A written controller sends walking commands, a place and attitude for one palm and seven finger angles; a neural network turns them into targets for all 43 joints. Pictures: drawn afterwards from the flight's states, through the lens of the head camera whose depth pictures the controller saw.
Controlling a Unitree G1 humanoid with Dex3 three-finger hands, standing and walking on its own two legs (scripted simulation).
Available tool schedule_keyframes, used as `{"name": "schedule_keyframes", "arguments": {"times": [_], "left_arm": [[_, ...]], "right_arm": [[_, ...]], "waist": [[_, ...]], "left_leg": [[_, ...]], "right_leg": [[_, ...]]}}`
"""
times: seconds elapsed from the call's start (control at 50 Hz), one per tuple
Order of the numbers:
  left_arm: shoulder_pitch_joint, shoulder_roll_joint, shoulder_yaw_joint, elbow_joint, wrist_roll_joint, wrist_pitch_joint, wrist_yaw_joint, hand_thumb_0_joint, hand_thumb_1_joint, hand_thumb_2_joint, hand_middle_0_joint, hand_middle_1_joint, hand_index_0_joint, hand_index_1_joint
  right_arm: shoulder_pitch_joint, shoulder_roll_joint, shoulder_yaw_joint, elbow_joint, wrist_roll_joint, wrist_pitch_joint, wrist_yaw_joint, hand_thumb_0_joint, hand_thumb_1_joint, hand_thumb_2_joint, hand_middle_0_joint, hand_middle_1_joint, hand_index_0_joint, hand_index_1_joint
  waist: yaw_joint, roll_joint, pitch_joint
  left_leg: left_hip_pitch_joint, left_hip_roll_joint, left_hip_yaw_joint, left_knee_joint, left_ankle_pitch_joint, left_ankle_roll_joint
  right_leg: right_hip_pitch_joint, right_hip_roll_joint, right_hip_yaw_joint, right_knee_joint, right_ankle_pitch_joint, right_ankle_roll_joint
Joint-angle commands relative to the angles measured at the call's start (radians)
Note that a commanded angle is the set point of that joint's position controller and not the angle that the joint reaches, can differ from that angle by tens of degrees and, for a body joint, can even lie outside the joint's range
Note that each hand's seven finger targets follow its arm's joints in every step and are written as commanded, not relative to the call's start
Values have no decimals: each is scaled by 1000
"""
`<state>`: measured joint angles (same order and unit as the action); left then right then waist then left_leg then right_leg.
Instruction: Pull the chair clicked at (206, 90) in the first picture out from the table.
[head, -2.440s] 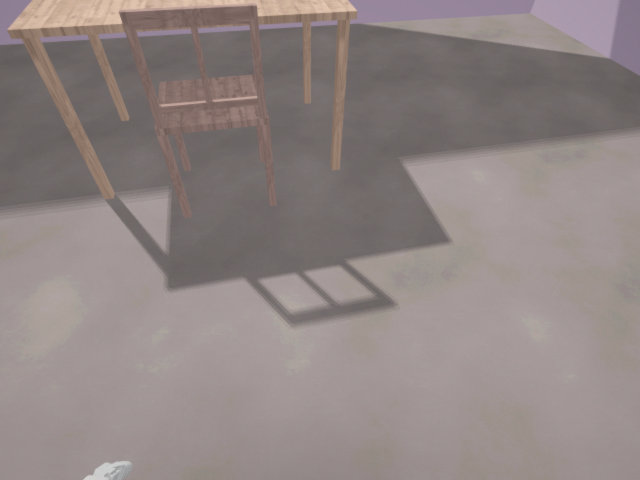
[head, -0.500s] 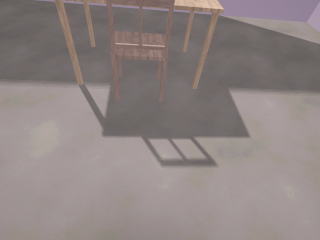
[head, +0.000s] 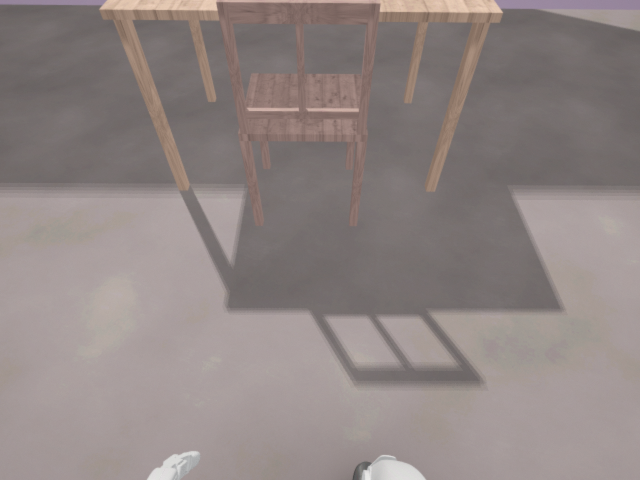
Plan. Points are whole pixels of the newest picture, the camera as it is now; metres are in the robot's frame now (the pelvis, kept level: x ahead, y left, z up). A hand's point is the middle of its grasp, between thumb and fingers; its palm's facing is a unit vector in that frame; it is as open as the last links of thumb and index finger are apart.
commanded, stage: walk to a spot facing it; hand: left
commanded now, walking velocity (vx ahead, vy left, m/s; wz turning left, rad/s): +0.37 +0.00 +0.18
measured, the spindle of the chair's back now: (301, 69) +1.14 +0.04 -0.08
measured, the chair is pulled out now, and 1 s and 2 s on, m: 0.00 0.00 0.00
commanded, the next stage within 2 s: turn to face it in 0.58 s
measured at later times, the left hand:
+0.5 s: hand out of the picture +0.12 +0.18 -0.18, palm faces +0.26 -0.96 -0.14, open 7.4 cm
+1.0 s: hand (176, 314) +0.41 +0.26 -0.15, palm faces +0.15 -0.97 -0.20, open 7.3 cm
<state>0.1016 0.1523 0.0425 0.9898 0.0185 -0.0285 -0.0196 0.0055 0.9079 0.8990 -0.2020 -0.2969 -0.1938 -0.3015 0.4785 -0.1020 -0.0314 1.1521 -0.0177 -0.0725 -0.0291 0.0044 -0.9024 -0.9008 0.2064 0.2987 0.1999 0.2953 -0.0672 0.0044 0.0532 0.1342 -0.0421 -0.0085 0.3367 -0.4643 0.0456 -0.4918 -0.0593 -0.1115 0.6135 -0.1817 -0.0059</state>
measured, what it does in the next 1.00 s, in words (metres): walks ahead: right foot, then left foot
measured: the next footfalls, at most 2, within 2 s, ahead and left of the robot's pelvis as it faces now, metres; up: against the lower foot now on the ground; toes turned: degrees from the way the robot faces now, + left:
right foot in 0.02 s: +0.16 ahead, -0.12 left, +0.00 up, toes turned -7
left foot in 0.50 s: +0.37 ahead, +0.14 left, +0.00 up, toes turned +17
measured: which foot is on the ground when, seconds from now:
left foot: down 0.00-0.04, up 0.06-0.48, down 0.50-1.00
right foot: up 0.00-0.00, down 0.02-0.52, up 0.54-1.00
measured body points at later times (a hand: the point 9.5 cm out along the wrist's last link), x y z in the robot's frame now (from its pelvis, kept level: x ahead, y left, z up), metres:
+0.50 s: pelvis +0.24 +0.03 +0.00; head +0.26 +0.06 +0.45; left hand +0.11 +0.23 -0.16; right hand +0.39 -0.18 -0.13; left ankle +0.33 +0.13 -0.72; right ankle +0.13 -0.11 -0.72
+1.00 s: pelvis +0.38 +0.07 +0.02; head +0.39 +0.08 +0.47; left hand +0.40 +0.31 -0.14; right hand +0.38 -0.13 -0.14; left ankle +0.33 +0.13 -0.72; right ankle +0.44 -0.05 -0.69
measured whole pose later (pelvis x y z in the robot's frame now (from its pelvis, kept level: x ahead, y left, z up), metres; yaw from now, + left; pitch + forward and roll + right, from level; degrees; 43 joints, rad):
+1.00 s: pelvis +0.38 +0.07 +0.02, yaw +5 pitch -2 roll +1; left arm 0.22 0.16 0.06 1.05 0.02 0.03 0.02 0.00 0.92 0.90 -0.20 -0.30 -0.19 -0.30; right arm 0.34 -0.10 -0.02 1.11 -0.02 -0.03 -0.04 0.00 -0.91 -0.90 0.20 0.30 0.20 0.29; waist -0.01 -0.02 0.03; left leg -0.07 -0.03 0.22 0.39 -0.29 0.08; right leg -0.40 -0.07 -0.07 0.76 -0.28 0.02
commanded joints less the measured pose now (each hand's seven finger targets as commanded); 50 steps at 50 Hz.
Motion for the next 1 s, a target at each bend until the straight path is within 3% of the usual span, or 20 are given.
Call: {"name": "schedule_keyframes", "arguments": {"times": [0.0, 0.02, 0.04, 0.08, 0.12, 0.16, 0.24, 0.38, 0.42, 0.44, 0.46, 0.48, 0.5, 0.52, 0.56, 0.6, 0.64, 0.8, 0.94, 0.98], "left_arm": [[475, 275, 77, 65, 22, -53, 31, 0, 900, 900, -200, -300, -200, -300], [477, 308, 77, 82, 0, -50, 30, 0, 900, 900, -200, -300, -200, -300], [376, 261, 74, 58, -4, -48, 32, 0, 900, 900, -200, -300, -200, -300], [254, 157, 39, 35, 3, -55, 37, 0, 900, 900, -200, -300, -200, -300], [212, 97, 15, 41, 8, -64, 38, 0, 900, 900, -200, -300, -200, -300], [224, 88, 11, 53, 10, -67, 37, 0, 900, 900, -200, -300, -200, -300], [239, 101, 9, 64, 8, -71, 34, 0, 900, 900, -200, -300, -200, -300], [361, 152, 12, 103, 8, -62, 41, 0, 900, 900, -200, -300, -200, -300], [359, 173, 18, 105, 9, -57, 42, 0, 900, 900, -200, -300, -200, -300], [351, 175, 21, 106, 8, -55, 43, 0, 900, 900, -200, -300, -200, -300], [347, 169, 22, 99, 1, -53, 41, 0, 900, 900, -200, -300, -200, -300], [402, 113, 16, 77, -12, -50, 31, 0, 900, 900, -200, -300, -200, -300], [359, 102, 4, 38, -10, -53, 29, 0, 900, 900, -200, -300, -200, -300], [297, 125, 10, 36, -9, -48, 35, 0, 900, 900, -200, -300, -200, -300], [245, 96, 13, 53, -3, -40, 28, 0, 900, 900, -200, -300, -200, -300], [298, 57, 12, 85, 6, -16, 24, 0, 900, 900, -200, -300, -200, -300], [344, 36, 16, 101, 9, 8, 26, 0, 900, 900, -200, -300, -200, -300], [257, 45, 18, 69, 3, 43, 38, 0, 900, 900, -200, -300, -200, -300], [114, 41, 7, 12, 2, 39, 40, 0, 900, 900, -200, -300, -200, -300], [149, 36, 9, 15, 3, 36, 41, 0, 900, 900, -200, -300, -200, -300]], "right_arm": [[77, -135, -29, -62, 23, -24, 9, 0, -900, -900, 200, 300, 200, 300], [41, -137, -25, -71, 22, -23, 7, 0, -900, -900, 200, 300, 200, 300], [0, -142, -36, -77, 22, -16, 10, 0, -900, -900, 200, 300, 200, 300], [-130, -105, -28, -105, 6, -3, 22, 0, -900, -900, 200, 300, 200, 300], [-106, -62, -21, -95, -4, 29, 28, 0, -900, -900, 200, 300, 200, 300], [-68, -56, -24, -84, -8, 49, 36, 0, -900, -900, 200, 300, 200, 300], [-176, -70, -25, -131, -6, 59, 54, 0, -900, -900, 200, 300, 200, 300], [-386, -86, -16, -201, -3, 36, 76, 0, -900, -900, 200, 300, 200, 300], [-337, -111, -24, -190, -5, 28, 70, 0, -900, -900, 200, 300, 200, 300], [-237, -136, -33, -161, -11, 23, 63, 0, -900, -900, 200, 300, 200, 300], [-78, -189, -48, -120, -16, 17, 55, 0, -900, -900, 200, 300, 200, 300], [25, -315, -76, -99, -27, 12, 42, 0, -900, -900, 200, 300, 200, 300], [74, -350, -78, -87, -4, 17, 29, 0, -900, -900, 200, 300, 200, 300], [13, -312, -71, -86, 3, 21, 19, 0, -900, -900, 200, 300, 200, 300], [-122, -228, -46, -124, 3, 6, 11, 0, -900, -900, 200, 300, 200, 300], [-176, -172, -28, -127, 4, -9, 10, 0, -900, -900, 200, 300, 200, 300], [-185, -136, -28, -126, 5, -12, 8, 0, -900, -900, 200, 300, 200, 300], [-133, -144, -13, -109, 5, -6, -6, 0, -900, -900, 200, 300, 200, 300], [-70, -152, -18, -64, -9, 24, -16, 0, -900, -900, 200, 300, 200, 300], [-75, -159, -21, -55, -9, 34, -19, 0, -900, -900, 200, 300, 200, 300]], "waist": [[214, -243, -302], [193, -210, -311], [169, -194, -206], [120, -37, -4], [61, -34, 42], [31, -90, 28], [31, -121, 58], [103, -104, 76], [74, -95, 37], [27, -67, -12], [-42, 12, -116], [-52, 268, -235], [-57, 299, -260], [-42, 172, -199], [13, 50, -80], [67, 61, -30], [97, 85, -22], [97, 81, 9], [41, 72, 26], [56, 93, 5]], "left_leg": [[-598, 2, 34, 843, 213, -4], [-680, 1, -35, 1046, -74, 10], [-686, 67, -66, 1101, 1, 25], [-730, 140, -54, 1057, 118, 12], [-664, 158, -40, 971, 164, -4], [-652, 165, -7, 895, 207, -24], [-698, 186, 45, 686, 324, -53], [-670, 143, 126, 358, 303, -21], [-563, 108, 151, 299, 247, 3], [-417, 79, 162, 249, 264, 17], [-185, 93, 111, 180, 320, 39], [54, 350, -257, 98, 385, 127], [130, 476, -459, -9, 529, 199], [52, 465, -387, -28, 511, 201], [-163, 409, -254, -53, 557, 150], [-308, 334, -105, -95, 559, 95], [-367, 298, -38, -136, 486, 68], [-280, 290, 61, -113, 813, 45], [-186, 350, 53, -2, 895, 122], [-171, 350, 73, 57, 870, 104]], "right_leg": [[822, -347, 531, -169, 153, -188], [792, -435, 676, -268, 155, -241], [654, -414, 615, -323, -37, -228], [372, -351, 444, -357, 0, -188], [213, -285, 242, -385, 60, -131], [184, -241, 120, -400, 74, -103], [208, -207, 31, -444, 84, -100], [432, -246, -10, -378, 283, -95], [465, -256, -39, -260, 440, -89], [436, -239, -76, -115, 501, -71], [346, -191, -118, 122, 446, -38], [84, -43, -149, 442, -7, 21], [-85, 20, -31, 654, -393, 24], [-119, -33, 42, 718, -347, 8], [-115, -96, 81, 719, -209, 18], [-17, -106, 89, 641, -138, 28], [11, -94, 90, 596, -79, 32], [-48, -55, 99, 427, -4, 48], [57, -16, 37, 102, -135, 19], [120, 2, 24, 20, -116, 10]]}}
